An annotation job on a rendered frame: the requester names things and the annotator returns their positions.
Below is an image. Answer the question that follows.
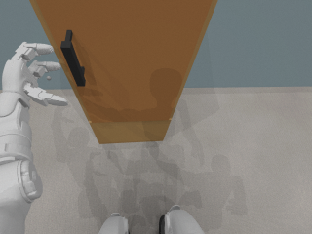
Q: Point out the robot left hand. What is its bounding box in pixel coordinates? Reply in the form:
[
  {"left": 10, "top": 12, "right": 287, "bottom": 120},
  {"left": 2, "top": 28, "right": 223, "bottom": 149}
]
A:
[{"left": 2, "top": 42, "right": 68, "bottom": 107}]

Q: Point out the left robot upper arm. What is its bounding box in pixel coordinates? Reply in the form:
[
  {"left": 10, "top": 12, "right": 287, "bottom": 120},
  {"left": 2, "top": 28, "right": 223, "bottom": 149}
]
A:
[{"left": 0, "top": 159, "right": 43, "bottom": 234}]

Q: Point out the robot left forearm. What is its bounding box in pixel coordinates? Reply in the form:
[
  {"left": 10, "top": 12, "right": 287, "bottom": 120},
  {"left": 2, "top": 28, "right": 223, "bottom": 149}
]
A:
[{"left": 0, "top": 92, "right": 33, "bottom": 165}]

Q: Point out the left robot thigh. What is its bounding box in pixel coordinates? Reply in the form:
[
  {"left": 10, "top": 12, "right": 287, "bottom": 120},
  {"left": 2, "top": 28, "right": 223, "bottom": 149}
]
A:
[{"left": 98, "top": 216, "right": 129, "bottom": 234}]

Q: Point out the handle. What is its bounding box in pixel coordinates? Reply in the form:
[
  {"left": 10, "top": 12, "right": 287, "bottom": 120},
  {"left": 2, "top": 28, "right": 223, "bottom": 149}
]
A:
[{"left": 60, "top": 29, "right": 86, "bottom": 87}]

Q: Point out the robot right shin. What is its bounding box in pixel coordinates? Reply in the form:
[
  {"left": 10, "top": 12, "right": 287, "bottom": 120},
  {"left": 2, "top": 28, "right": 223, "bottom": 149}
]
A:
[{"left": 164, "top": 205, "right": 180, "bottom": 234}]

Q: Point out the cupboard door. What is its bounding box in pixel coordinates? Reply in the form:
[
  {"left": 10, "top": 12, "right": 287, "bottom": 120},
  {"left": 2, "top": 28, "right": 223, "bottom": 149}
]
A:
[{"left": 36, "top": 0, "right": 213, "bottom": 123}]

